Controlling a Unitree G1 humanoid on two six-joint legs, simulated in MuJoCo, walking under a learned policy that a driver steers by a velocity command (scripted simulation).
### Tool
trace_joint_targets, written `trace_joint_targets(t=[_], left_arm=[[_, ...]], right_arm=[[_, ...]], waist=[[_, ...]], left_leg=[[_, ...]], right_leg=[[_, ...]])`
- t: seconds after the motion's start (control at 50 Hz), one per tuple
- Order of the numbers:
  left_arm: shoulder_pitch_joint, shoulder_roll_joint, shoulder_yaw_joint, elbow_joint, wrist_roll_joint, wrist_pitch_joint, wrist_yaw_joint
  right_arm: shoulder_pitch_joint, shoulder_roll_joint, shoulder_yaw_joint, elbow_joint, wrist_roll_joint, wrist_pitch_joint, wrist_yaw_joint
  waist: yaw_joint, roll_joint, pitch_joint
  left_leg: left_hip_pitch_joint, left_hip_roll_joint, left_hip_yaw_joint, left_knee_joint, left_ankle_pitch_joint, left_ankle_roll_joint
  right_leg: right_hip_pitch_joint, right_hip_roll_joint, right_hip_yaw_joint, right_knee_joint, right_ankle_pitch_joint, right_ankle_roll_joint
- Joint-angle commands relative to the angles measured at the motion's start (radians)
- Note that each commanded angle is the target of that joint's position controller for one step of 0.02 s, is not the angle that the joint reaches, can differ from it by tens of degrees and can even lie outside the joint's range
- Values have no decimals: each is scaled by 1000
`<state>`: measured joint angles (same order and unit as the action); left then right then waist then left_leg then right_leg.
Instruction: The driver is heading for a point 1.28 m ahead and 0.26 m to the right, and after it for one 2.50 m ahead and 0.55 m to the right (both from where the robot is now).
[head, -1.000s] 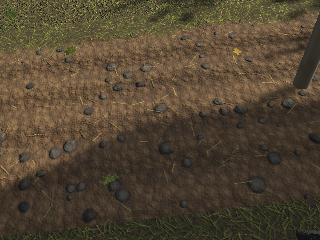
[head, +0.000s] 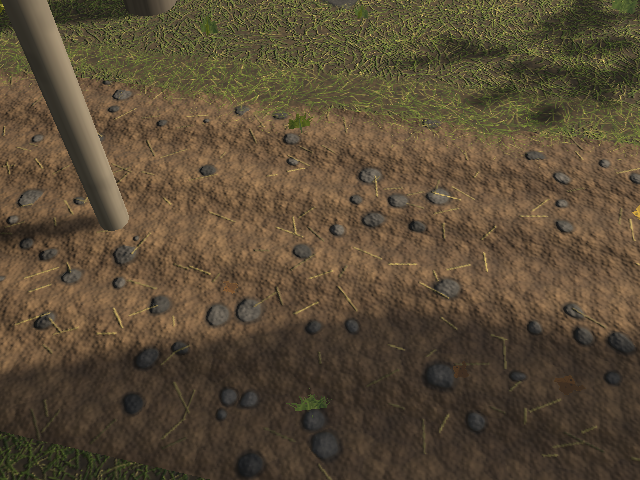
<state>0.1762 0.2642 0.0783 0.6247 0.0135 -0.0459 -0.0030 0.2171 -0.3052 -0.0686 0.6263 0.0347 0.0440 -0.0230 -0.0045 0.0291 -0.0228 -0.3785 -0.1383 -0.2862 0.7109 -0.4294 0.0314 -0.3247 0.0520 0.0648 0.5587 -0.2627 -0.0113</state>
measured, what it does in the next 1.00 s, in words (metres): walks ahead, turning right: left foot, then right foot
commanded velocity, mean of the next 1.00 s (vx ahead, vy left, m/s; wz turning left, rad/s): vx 0.45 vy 0.00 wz -0.33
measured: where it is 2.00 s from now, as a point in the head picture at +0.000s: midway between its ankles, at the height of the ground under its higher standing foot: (408, 294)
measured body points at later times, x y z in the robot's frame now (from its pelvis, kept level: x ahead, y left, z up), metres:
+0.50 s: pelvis +0.19 +0.04 +0.01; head +0.22 +0.05 +0.46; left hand +0.28 +0.32 -0.11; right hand +0.31 -0.23 -0.08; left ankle +0.19 +0.15 -0.73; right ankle +0.12 -0.10 -0.65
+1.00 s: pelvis +0.44 -0.07 +0.01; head +0.48 -0.09 +0.45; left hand +0.67 +0.13 -0.09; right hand +0.47 -0.38 -0.10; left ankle +0.48 +0.11 -0.64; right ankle +0.46 -0.14 -0.73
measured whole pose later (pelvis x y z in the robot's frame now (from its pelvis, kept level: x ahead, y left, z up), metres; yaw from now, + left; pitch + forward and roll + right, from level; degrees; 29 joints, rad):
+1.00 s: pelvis +0.44 -0.07 +0.01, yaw -24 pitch +1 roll +0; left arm 0.25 0.29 0.05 0.64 -0.01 -0.05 -0.03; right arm 0.19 -0.31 -0.04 0.71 0.00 -0.11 0.00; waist 0.01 0.02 0.08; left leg -0.51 0.07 -0.07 1.16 -0.33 -0.01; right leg -0.32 0.12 0.03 0.45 -0.14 -0.11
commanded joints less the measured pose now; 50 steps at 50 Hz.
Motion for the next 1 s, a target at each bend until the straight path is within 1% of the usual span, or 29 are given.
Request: trace_joint_targets(t=[0.02,0.04,0.06,0.12,0.18,0.26,0.32,0.34,0.36,0.38,0.4,0.42,0.46,0.5,0.6,0.66,0.72,0.76,0.78,0.8,0.82,0.84,0.86,0.88,0.9,0.92,0.94,0.96,1.0], left_arm=[[134,200,61,-22,20,-37,-2],[112,151,44,-21,-1,-39,4],[103,139,38,-15,-11,-35,8],[129,138,26,13,-17,-28,12],[172,151,28,47,-36,-15,15],[234,195,34,83,-46,-6,17],[215,182,26,84,-54,1,22],[182,143,13,72,-48,-7,20],[175,51,-16,36,-29,-18,19],[253,66,-14,27,-54,-31,26],[238,152,12,44,-71,-27,26],[186,164,17,39,-67,-21,22],[146,136,19,41,-42,-8,19],[145,92,10,39,-42,5,10],[37,55,-9,-14,-37,4,-8],[-74,45,-22,-53,-33,-5,-33],[-150,61,-21,-96,-37,-5,-53],[-151,86,-12,-111,-36,-4,-57],[-116,111,1,-110,-35,0,-58],[-11,146,21,-89,-36,5,-57],[158,195,50,-46,-41,11,-45],[283,288,77,-18,-43,22,-24],[232,334,70,-52,-46,9,-26],[234,245,47,-65,-36,-2,-30],[197,214,36,-55,-31,-11,-29],[135,198,29,-55,-32,-17,-28],[83,167,19,-63,-26,-21,-26],[53,162,14,-75,-15,-22,-23],[41,161,14,-64,-21,-26,-16]], right_arm=[[-107,-122,-28,-118,1,-58,-3],[-71,-124,-29,-82,-16,-63,-1],[-55,-115,-30,-66,-29,-71,2],[-103,-62,-11,-60,-38,-98,24],[-206,-2,13,-82,-40,-122,34],[-236,-39,2,-89,-19,-145,50],[-114,-83,-27,-55,-12,-152,44],[7,-117,-43,-38,-17,-153,32],[191,-199,-64,-15,-39,-147,18],[229,-223,-71,17,-45,-139,30],[178,-141,-48,10,-38,-141,34],[122,-95,-35,7,-31,-141,33],[42,-36,-18,17,-41,-142,35],[17,-23,-16,38,-44,-151,30],[19,-74,-30,93,-37,-157,25],[35,-109,-34,117,-29,-149,18],[78,-145,-42,145,-12,-138,16],[87,-172,-47,152,-6,-129,12],[89,-194,-53,150,-6,-122,6],[87,-209,-55,147,-8,-112,1],[84,-194,-47,138,-8,-108,-4],[120,-116,-20,101,-36,-115,-5],[177,-43,15,56,-43,-146,12],[70,-152,-11,43,-15,-175,30],[4,-149,-7,15,10,-187,35],[-10,-125,0,14,-7,-192,26],[-5,-128,-6,22,-28,-186,18],[13,-130,-8,26,-36,-174,20],[34,-113,-5,33,-52,-155,21]], waist=[[50,-207,66],[36,-177,90],[26,-157,86],[42,-134,95],[79,-160,83],[79,-195,50],[-12,-179,-8],[-80,-148,-78],[-149,42,-242],[-107,250,-283],[-100,157,-160],[-85,129,-55],[-41,77,31],[-12,91,48],[-12,38,81],[-46,26,105],[-57,19,118],[-33,45,92],[-4,63,52],[59,65,-15],[150,36,-100],[163,-138,-194],[70,-318,-370],[139,-181,-359],[118,-134,-203],[64,-24,-103],[28,-23,-68],[-2,-48,-48],[-22,-59,-32]], left_leg=[[-483,77,38,305,-70,-6],[-462,90,64,326,1,-21],[-455,104,89,337,59,-32],[-387,155,210,262,217,-59],[-240,135,263,35,261,-77],[-69,94,280,-145,226,-69],[208,98,268,-285,300,-17],[407,166,208,-293,293,21],[732,401,-54,-303,216,104],[750,550,-392,-407,1,210],[655,525,-338,-436,-100,207],[557,481,-203,-456,-26,180],[412,407,-29,-502,202,156],[340,378,94,-527,389,142],[319,376,258,-552,562,145],[300,364,343,-554,561,122],[367,392,383,-524,619,102],[424,402,415,-440,869,88],[449,401,434,-352,1045,78],[439,387,455,-194,1164,64],[318,355,475,30,1126,35],[-7,267,483,395,600,-15],[-303,73,296,711,-150,-50],[-398,130,151,738,-94,-30],[-425,167,172,676,-15,-11],[-386,212,180,573,52,-10],[-322,241,182,493,88,-16],[-266,251,180,469,113,-25],[-232,249,203,413,141,-58]], right_leg=[[277,-421,618,-366,-544,-235],[255,-366,527,-366,-460,-212],[261,-329,466,-364,-374,-192],[202,-254,301,-383,-100,-187],[156,-206,203,-368,81,-180],[145,-231,229,-318,114,-182],[91,-220,249,-217,190,-133],[0,-167,205,-58,227,-94],[-231,-65,91,293,4,-31],[-414,-11,83,513,-305,-9],[-481,-71,120,632,-243,-9],[-503,-103,97,649,-155,-12],[-459,-144,85,609,-36,-5],[-412,-152,67,594,16,2],[-438,-153,43,386,180,23],[-367,-141,-24,208,302,6],[-339,-124,-66,116,266,-31],[-274,-80,-116,83,177,-74],[-203,-42,-148,83,125,-97],[-60,2,-172,66,103,-126],[202,31,-157,20,156,-167],[540,-148,151,0,140,-250],[757,-385,752,-188,-61,-441],[735,-368,734,-260,-142,-387],[596,-335,589,-271,-93,-343],[431,-290,481,-274,24,-307],[326,-255,401,-283,146,-288],[246,-233,370,-306,214,-288],[159,-212,317,-330,318,-300]])
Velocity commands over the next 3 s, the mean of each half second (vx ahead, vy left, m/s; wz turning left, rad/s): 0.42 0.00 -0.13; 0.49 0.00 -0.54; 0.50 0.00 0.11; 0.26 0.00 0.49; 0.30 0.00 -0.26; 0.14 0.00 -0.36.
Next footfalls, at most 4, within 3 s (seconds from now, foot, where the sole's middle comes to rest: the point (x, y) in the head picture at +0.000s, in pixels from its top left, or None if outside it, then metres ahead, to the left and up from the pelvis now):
0.34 left None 0.23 0.15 -0.77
0.82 right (423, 478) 0.50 -0.16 -0.77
1.36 left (373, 328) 0.86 -0.08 -0.77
1.84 right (448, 255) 1.08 -0.29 -0.77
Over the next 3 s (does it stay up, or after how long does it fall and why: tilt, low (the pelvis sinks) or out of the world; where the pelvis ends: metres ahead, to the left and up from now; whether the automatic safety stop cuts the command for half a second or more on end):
stays up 1.18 -0.29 0.00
